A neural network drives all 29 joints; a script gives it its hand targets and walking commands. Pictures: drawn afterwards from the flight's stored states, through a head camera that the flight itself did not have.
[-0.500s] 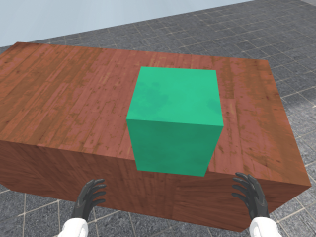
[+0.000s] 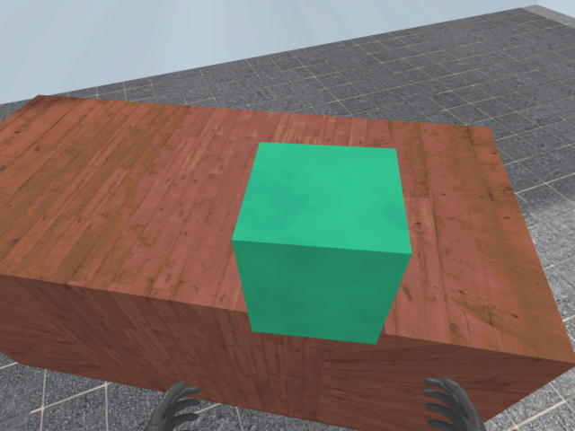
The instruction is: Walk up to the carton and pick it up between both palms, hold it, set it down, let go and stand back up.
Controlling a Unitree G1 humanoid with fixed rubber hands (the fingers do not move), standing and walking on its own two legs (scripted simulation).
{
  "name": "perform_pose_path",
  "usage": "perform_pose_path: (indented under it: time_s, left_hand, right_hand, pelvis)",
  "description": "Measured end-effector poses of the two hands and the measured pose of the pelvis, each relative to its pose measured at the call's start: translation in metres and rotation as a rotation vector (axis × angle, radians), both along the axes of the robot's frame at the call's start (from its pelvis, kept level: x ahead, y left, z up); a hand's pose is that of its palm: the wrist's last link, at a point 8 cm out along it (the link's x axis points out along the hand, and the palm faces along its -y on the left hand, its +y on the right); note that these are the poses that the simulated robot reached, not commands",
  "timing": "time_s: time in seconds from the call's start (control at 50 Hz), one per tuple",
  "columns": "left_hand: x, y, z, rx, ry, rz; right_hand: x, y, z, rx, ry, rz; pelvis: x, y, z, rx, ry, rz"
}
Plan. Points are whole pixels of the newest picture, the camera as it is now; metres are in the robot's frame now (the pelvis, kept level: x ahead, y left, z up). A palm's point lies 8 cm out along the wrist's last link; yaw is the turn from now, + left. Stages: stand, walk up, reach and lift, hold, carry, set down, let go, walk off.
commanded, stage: set down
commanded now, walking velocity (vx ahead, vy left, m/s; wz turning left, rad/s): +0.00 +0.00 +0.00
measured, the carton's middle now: (319, 245) +0.40 -0.01 +0.03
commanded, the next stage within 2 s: let go in 0.56 s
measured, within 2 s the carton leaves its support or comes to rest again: neither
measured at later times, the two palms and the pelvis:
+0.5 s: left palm out of the picture +0.14 +0.21 -0.08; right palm out of the picture +0.13 -0.24 -0.09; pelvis -0.01 -0.02 +0.00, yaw +0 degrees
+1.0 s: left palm out of the picture +0.11 +0.21 -0.09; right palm out of the picture +0.11 -0.24 -0.09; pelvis -0.03 -0.02 +0.00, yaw +0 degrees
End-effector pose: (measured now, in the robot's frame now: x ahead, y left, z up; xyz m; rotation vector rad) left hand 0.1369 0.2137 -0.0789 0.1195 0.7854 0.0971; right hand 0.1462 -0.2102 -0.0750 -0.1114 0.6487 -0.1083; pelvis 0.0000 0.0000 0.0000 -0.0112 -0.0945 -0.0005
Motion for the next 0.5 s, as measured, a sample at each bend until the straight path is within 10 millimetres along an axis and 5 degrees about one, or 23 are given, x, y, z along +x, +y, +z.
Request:
perform_pose_path:
  time_s: [0.14,0.5]
  left_hand:
    - [-0.008,0.003,-0.009,0.037,0.061,0.0]
    - [0.006,-0.001,-0.003,0.057,0.061,-0.009]
  right_hand:
    - [-0.009,-0.014,-0.008,-0.019,0.056,0.012]
    - [-0.017,-0.026,-0.015,-0.027,0.079,0.033]
  pelvis:
    - [-0.001,-0.006,0.0,0.003,0.022,-0.006]
    - [-0.008,-0.017,0.0,0.011,0.014,-0.006]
